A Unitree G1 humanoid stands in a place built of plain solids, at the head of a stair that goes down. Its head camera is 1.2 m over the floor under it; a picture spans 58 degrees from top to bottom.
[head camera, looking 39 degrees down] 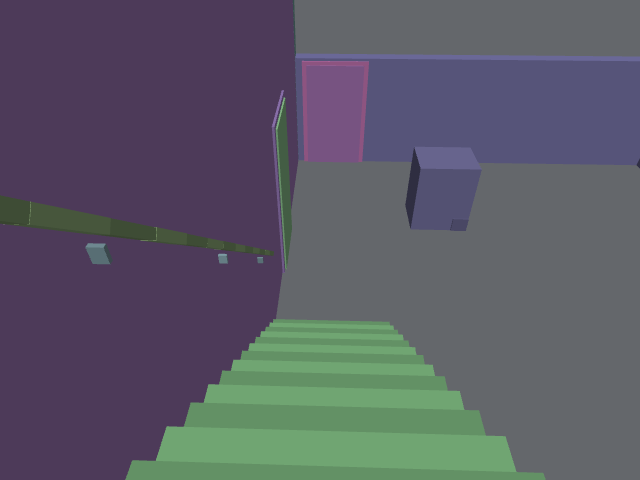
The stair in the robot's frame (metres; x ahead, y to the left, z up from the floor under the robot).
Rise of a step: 0.19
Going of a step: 0.21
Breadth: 1.28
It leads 2 degrees to the right of straight ahead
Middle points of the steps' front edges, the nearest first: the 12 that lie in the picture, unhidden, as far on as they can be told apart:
0.60 -0.05 -0.19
0.81 -0.05 -0.38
1.02 -0.06 -0.57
1.23 -0.07 -0.76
1.44 -0.07 -0.95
1.65 -0.08 -1.14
1.87 -0.09 -1.33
2.08 -0.09 -1.52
2.29 -0.10 -1.71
2.50 -0.11 -1.90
2.71 -0.11 -2.09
2.92 -0.12 -2.28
